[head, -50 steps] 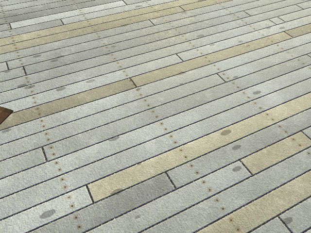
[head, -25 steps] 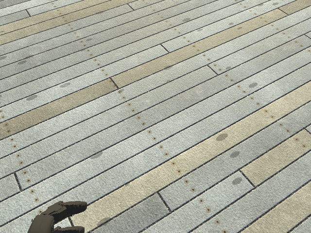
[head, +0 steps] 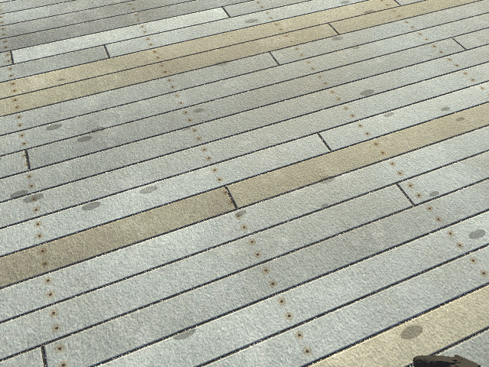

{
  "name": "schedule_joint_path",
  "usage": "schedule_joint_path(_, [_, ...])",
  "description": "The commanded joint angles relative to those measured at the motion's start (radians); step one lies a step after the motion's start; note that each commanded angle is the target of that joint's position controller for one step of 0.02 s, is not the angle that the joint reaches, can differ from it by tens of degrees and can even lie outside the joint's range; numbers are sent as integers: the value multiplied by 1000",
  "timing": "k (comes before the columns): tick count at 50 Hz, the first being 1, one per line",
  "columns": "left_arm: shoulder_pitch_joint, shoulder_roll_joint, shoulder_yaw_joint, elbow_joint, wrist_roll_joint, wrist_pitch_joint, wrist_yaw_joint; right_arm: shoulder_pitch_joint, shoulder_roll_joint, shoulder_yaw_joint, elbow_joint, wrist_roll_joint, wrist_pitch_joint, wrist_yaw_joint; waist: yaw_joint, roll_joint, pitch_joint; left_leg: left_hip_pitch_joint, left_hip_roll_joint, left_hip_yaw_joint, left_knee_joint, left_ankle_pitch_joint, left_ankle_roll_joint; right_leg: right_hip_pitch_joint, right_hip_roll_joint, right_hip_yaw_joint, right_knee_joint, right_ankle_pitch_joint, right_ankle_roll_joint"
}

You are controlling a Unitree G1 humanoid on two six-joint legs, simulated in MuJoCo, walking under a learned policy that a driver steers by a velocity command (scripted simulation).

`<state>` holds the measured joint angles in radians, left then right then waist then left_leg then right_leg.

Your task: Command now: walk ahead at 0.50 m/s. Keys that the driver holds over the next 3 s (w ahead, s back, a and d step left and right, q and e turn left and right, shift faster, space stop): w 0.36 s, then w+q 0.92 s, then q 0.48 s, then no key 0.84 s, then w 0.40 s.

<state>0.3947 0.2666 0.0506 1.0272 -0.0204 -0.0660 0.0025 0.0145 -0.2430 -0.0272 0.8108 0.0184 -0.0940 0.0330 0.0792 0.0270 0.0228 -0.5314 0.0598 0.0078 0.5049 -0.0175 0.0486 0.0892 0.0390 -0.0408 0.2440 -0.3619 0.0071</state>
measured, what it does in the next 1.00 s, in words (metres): walks ahead, turning left: left foot, then right foot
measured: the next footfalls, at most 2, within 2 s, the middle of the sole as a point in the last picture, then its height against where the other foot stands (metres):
left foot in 0.02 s outside the picture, level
right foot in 0.58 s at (309, 357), level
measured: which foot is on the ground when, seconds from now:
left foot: up 0.00-0.00, down 0.02-0.60, up 0.62-1.00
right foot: down 0.00-0.04, up 0.06-0.56, down 0.58-1.00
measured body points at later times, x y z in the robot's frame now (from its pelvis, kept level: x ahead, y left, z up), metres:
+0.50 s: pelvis +0.27 +0.02 +0.01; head +0.30 +0.03 +0.46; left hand +0.48 +0.25 -0.09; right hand +0.23 -0.25 -0.12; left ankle +0.15 +0.11 -0.73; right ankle +0.46 -0.13 -0.70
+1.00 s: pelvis +0.54 +0.02 +0.01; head +0.56 +0.04 +0.46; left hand +0.48 +0.30 -0.13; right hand +0.79 -0.17 -0.09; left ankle +0.66 +0.21 -0.69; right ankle +0.47 -0.12 -0.73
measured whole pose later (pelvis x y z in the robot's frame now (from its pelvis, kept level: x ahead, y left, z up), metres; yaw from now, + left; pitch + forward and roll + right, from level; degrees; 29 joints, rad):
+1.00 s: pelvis +0.54 +0.02 +0.01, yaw +17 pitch +1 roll -3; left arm 0.29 0.27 0.08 0.96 -0.01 -0.08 0.01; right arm 0.11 -0.26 -0.07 0.77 0.02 -0.03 0.03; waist 0.07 0.03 0.03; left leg -0.65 0.12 0.01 0.70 -0.02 0.04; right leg 0.06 0.00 -0.25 0.23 -0.29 0.03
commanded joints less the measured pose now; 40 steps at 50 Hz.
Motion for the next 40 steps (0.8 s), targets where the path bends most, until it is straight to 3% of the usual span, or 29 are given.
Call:
schedule_joint_path(1, [-34,140,20,-57,13,10,6,288,-209,-79,27,-1,-12,-7,-204,-68,-174,434,-8,0,2,-41,76,-134,-206,47,383,711,-116])
schedule_joint_path(2, [66,38,-13,-82,26,-3,0,427,-316,-104,52,-25,-7,-13,-188,134,-342,834,246,-383,-7,-116,209,-491,-76,-9,778,361,-52])
schedule_joint_path(3, [97,2,-27,-66,10,-28,-7,456,-280,-94,67,-15,-3,-5,-183,263,-426,952,353,-756,-194,-285,300,-719,34,94,994,-202,-31])
schedule_joint_path(4, [11,124,3,-80,-18,-47,-11,387,-201,-68,55,-9,-8,-4,-184,164,-286,851,315,-662,-217,-350,241,-821,-35,164,1085,-182,-55])
schedule_joint_path(5, [-70,145,8,-104,-31,-57,-11,298,-164,-56,32,-12,-10,-7,-162,108,-173,708,278,-509,-232,-288,202,-836,-89,139,1066,-88,-72])
schedule_joint_path(6, [-121,137,12,-107,-16,-54,-2,228,-131,-45,23,-19,-12,-3,-133,21,-87,558,224,-385,-268,-174,169,-791,-134,115,998,-1,-74])
schedule_joint_path(7, [-106,122,17,-107,-6,-45,2,193,-122,-42,19,-26,-17,-2,-96,57,-65,473,205,-320,-295,-96,166,-736,-167,120,938,59,-68])
schedule_joint_path(9, [-76,80,14,-94,3,-21,1,193,-110,-40,31,-27,-23,3,-68,48,-56,395,172,-248,-345,-29,173,-660,-183,115,886,104,-52])
schedule_joint_path(11, [-103,64,13,-106,5,-6,5,217,-141,-47,48,-26,-27,-3,-59,38,-22,365,173,-203,-379,26,194,-693,-192,107,821,148,-34])
schedule_joint_path(14, [-217,72,19,-146,16,-7,6,274,-149,-50,76,-22,-18,-21,-85,16,10,410,152,-143,-397,65,179,-784,-190,98,650,296,-10])
schedule_joint_path(18, [-350,43,9,-186,12,-19,-7,331,-163,-49,103,-14,-10,-35,-126,29,33,421,119,-71,-413,43,145,-741,-153,58,418,477,-10])
schedule_joint_path(23, [-499,55,5,-249,5,-37,-29,427,-165,-54,151,-1,14,-42,-158,22,76,561,167,-129,-340,77,150,-776,-117,71,276,428,-19])
schedule_joint_path(26, [-475,90,15,-256,3,-53,-40,412,-184,-66,149,3,28,-53,-118,45,50,599,196,-174,-265,149,130,-677,-95,77,224,353,-37])
schedule_joint_path(27, [-427,109,24,-246,3,-58,-40,397,-189,-69,143,2,32,-53,-87,58,19,595,186,-173,-211,254,120,-588,-71,56,215,316,-49])
schedule_joint_path(28, [-312,138,42,-215,4,-61,-34,378,-183,-66,136,0,35,-52,-26,63,-51,558,146,-151,-91,368,98,-408,-50,33,191,322,-73])
schedule_joint_path(29, [-129,192,65,-172,16,-63,-24,360,-148,-52,113,-10,34,-50,50,42,-190,418,86,-116,133,300,66,-114,-120,92,251,344,-120])
schedule_joint_path(30, [16,290,89,-153,33,-56,-13,432,-52,-25,81,-19,22,-46,49,-148,-360,54,-58,-37,509,-78,-7,293,-375,434,251,282,-237])
schedule_joint_path(31, [24,245,75,-147,25,-48,-16,480,-31,-15,83,7,4,-44,32,-313,-458,-140,-112,-111,724,-588,-22,378,-491,750,110,143,-317])
schedule_joint_path(32, [-47,158,50,-161,17,-46,-13,407,-146,-47,75,32,-1,-45,32,-209,-297,-219,-42,-153,806,-547,-13,248,-446,632,78,59,-260])
schedule_joint_path(33, [-118,117,38,-174,13,-44,-10,343,-160,-53,57,35,-1,-49,12,-159,-179,-231,7,-121,794,-455,-6,98,-412,482,50,77,-216])
schedule_joint_path(34, [-178,90,29,-173,17,-46,-13,315,-143,-56,52,26,6,-53,-18,-107,-100,-187,43,-108,746,-381,-9,-48,-372,380,5,129,-194])
schedule_joint_path(35, [-216,70,24,-172,25,-50,-14,318,-125,-64,52,16,18,-55,-50,-119,-54,-136,72,-112,702,-330,-8,-152,-341,298,-38,162,-181])
schedule_joint_path(37, [-248,79,30,-161,33,-54,-16,341,-67,-58,41,17,44,-49,-88,-138,-21,-72,99,-102,666,-293,-16,-260,-327,196,-96,225,-191])
schedule_joint_path(40, [-243,102,40,-147,32,-62,-5,292,-69,-63,1,8,67,-49,-96,-101,19,-129,109,-107,583,-190,-29,-275,-315,68,-129,347,-200])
